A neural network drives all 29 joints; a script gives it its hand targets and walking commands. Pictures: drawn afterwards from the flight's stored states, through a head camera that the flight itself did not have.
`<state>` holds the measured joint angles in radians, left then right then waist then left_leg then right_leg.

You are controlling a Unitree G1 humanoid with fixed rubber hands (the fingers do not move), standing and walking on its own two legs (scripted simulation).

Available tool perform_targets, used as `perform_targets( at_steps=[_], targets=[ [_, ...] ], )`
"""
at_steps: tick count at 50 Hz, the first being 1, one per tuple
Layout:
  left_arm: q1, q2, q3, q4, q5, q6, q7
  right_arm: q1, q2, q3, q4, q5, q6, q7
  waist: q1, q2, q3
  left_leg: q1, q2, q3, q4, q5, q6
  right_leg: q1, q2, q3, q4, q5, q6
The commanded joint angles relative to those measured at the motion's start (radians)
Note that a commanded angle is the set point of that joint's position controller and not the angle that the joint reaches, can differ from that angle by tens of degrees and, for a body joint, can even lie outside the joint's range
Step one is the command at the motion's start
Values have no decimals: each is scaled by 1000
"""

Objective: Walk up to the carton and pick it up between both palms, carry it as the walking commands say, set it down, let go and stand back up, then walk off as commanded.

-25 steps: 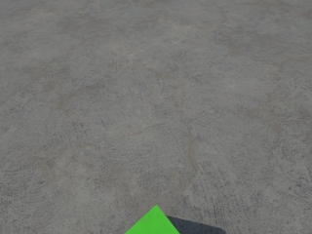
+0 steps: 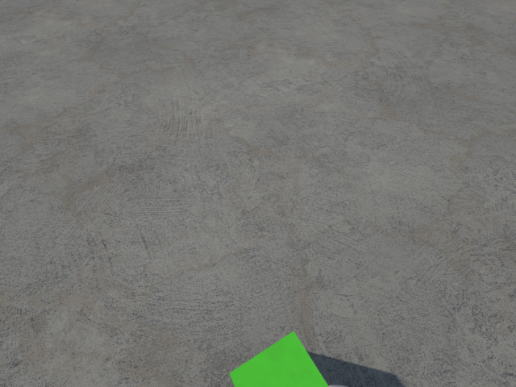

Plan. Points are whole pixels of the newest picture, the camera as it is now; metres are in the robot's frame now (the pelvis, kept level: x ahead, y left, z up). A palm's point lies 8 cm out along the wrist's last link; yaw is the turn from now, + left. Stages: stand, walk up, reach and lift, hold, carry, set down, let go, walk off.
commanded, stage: walk off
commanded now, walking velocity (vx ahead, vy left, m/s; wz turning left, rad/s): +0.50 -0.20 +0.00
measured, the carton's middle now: out of the picture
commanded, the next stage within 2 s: none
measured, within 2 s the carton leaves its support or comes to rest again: neither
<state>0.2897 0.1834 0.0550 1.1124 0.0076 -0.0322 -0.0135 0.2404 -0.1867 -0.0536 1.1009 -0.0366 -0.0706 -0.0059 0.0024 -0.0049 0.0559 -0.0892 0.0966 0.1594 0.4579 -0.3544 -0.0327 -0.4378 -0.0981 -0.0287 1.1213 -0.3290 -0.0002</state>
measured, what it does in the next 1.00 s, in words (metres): walks ahead: right foot, then left foot 0.05 m higher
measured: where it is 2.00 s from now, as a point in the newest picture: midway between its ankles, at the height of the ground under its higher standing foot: (325, 201)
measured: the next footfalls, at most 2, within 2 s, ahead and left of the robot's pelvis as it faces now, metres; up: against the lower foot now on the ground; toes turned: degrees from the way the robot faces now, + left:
right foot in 0.16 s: +0.24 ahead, -0.21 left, +0.00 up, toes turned -10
left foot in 0.40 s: +0.32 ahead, +0.03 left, +0.05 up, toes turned +11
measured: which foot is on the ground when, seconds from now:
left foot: down 0.00-0.18, up 0.20-0.38, down 0.40-0.44, up 0.46-0.54, down 0.56-0.98, up 1.00-1.00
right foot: up 0.00-0.14, down 0.16-0.56, up 0.58-0.94, down 0.96-1.00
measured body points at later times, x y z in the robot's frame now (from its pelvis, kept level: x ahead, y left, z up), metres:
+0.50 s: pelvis +0.29 -0.11 +0.00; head +0.31 -0.08 +0.45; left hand +0.23 +0.12 -0.17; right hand +0.42 -0.36 -0.12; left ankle +0.35 +0.01 -0.71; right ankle +0.20 -0.21 -0.74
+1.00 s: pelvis +0.58 -0.18 -0.02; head +0.63 -0.19 +0.42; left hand +0.71 +0.06 -0.16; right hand +0.45 -0.41 -0.16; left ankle +0.39 -0.01 -0.72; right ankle +0.69 -0.30 -0.74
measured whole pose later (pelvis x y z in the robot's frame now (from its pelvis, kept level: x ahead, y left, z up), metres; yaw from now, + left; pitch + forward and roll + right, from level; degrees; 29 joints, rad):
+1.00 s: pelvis +0.58 -0.18 -0.02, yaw +0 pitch +0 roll -1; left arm 0.08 0.21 0.05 0.99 0.03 -0.05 -0.06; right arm 0.46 -0.20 -0.07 1.17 -0.02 -0.04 0.00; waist -0.06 0.04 0.11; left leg 0.03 0.20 0.16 0.58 -0.50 -0.08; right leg -0.46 -0.06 -0.16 0.58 -0.12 -0.03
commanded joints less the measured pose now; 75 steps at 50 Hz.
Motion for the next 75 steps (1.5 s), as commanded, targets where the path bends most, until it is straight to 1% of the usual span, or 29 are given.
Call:
perform_targets(
  at_steps=[1,6,8,9,10,12,14,22,24,27,28,29,30,34,38,45,48,49,50,51,54,59,64,67,70,72,73,74,75],
  targets=[
    [-60,-24,-5,-106,14,14,-45,87,-145,-32,1,3,-16,-5,-18,179,143,-70,177,-69,-254,371,102,-80,-16,-67,-306,100,35],
    [-133,47,3,-142,11,-4,-69,157,-215,-60,28,18,-8,-8,-32,235,56,-59,193,-5,-147,570,77,199,47,-174,-585,167,8],
    [134,111,26,-50,13,-8,-63,107,-228,-65,22,8,-3,-6,108,76,-90,-146,134,30,176,595,53,524,94,-199,-642,153,-29],
    [298,233,68,-10,32,-14,-37,111,-132,-38,-24,18,-3,7,206,-124,-184,-348,58,47,442,375,17,761,-19,-65,-647,84,-67],
    [398,345,98,25,29,-15,-13,84,-105,-30,-82,32,-4,10,230,-467,-320,-553,-72,25,819,-249,2,869,-281,298,-792,160,-206],
    [242,244,70,-11,36,-25,8,-19,-121,-38,-86,30,-14,2,175,-180,-181,-648,47,-156,912,-216,63,715,-276,232,-752,405,-154],
    [104,204,48,-41,30,-30,20,-43,-102,-38,-86,11,-11,10,99,-68,-109,-573,109,-162,811,-89,66,541,-220,102,-750,531,-104],
    [-6,131,-2,-23,16,-54,8,-85,-76,-30,-122,8,49,33,-22,-71,86,-402,38,-4,327,79,24,232,-111,-13,-984,201,-176],
    [82,119,-4,18,14,-41,12,-121,-61,-24,-132,7,44,21,0,-42,72,-360,-9,27,257,17,22,349,-114,-8,-894,387,-179],
    [104,165,6,41,-2,-46,9,70,-81,-28,-79,9,20,2,-100,-29,-33,-4,-58,33,39,186,61,293,-73,-61,-625,616,-120],
    [65,114,-12,20,-21,-56,10,210,-171,-60,-43,-10,4,-6,-182,62,-173,282,55,-81,31,218,104,123,-46,-88,-418,508,-83],
    [37,68,-19,-44,-25,-59,9,390,-316,-91,-24,-25,1,-19,-259,316,-265,474,421,-527,-130,130,213,-156,92,-137,-54,-41,-19],
    [-30,99,-10,-55,2,-45,15,400,-329,-96,9,8,16,-25,-240,210,-188,391,470,-705,-203,172,282,-226,42,14,91,-223,-37],
    [51,56,2,-3,0,-20,-4,79,-114,-27,-70,13,-11,2,-37,78,38,11,300,-259,-239,316,159,-163,-57,51,69,47,-13],
    [20,-8,-10,-59,2,17,-37,129,-145,-26,-55,9,-24,5,-10,158,89,-52,199,-12,-238,569,101,-135,-41,-47,-120,161,35],
    [-153,74,3,-143,10,5,-58,181,-163,-34,-28,20,-20,-8,-23,146,60,-23,230,-42,-252,476,110,49,-12,-114,-534,257,17],
    [81,136,25,-66,19,-11,-45,138,-220,-59,-28,19,-13,-5,78,50,-94,-40,157,46,138,690,75,407,80,-195,-654,153,-33],
    [290,183,47,-26,28,-22,-35,134,-175,-46,-27,17,-7,2,195,-59,-202,-175,119,16,391,435,54,622,-17,-77,-629,147,-66],
    [364,334,89,0,31,-21,-15,201,-14,-9,-74,46,2,18,183,-398,-298,-476,-57,52,762,-113,11,822,-255,303,-757,81,-203],
    [340,331,94,9,18,-19,-1,132,-63,-21,-80,23,4,11,184,-318,-313,-575,-30,-76,889,-245,30,790,-296,386,-835,110,-212],
    [128,209,50,-47,26,-33,19,-2,-100,-39,-97,13,-13,15,90,-46,-114,-520,79,-156,850,-56,75,459,-235,206,-823,256,-135],
    [46,88,-4,-38,15,-56,20,90,-19,-29,-78,2,42,19,-30,-76,-6,-452,69,-117,685,24,68,272,-171,105,-936,240,-163],
    [124,127,3,-11,19,-57,15,-150,-47,-21,-157,6,52,20,30,-51,24,-436,38,-54,364,14,36,352,-142,86,-989,144,-186],
    [199,126,-5,29,22,-54,17,-244,-43,-13,-186,24,36,22,47,-128,20,-386,-9,-6,227,-7,35,397,-129,33,-928,395,-194],
    [222,90,-13,52,-3,-44,14,-189,-53,-8,-152,21,23,8,6,-82,4,-244,-40,24,116,103,55,395,-100,-23,-833,548,-156],
    [165,124,-10,50,-20,-47,15,4,-99,-23,-87,10,14,-5,-107,-20,-100,102,-49,21,8,180,106,263,-65,-96,-569,715,-117],
    [144,98,-22,13,-31,-57,19,193,-173,-49,-53,-17,5,-12,-191,84,-215,368,172,-212,-48,100,147,51,-21,-138,-331,489,-58],
    [125,45,-24,-20,-18,-52,17,337,-296,-78,-9,-14,14,-28,-234,276,-208,481,450,-609,-189,170,275,-213,105,-113,-50,-136,-22],
    [36,115,-4,-44,0,-42,11,257,-269,-70,-13,9,20,-22,-192,166,-125,371,441,-604,-185,232,289,-275,30,19,57,-193,-23]
  ],
)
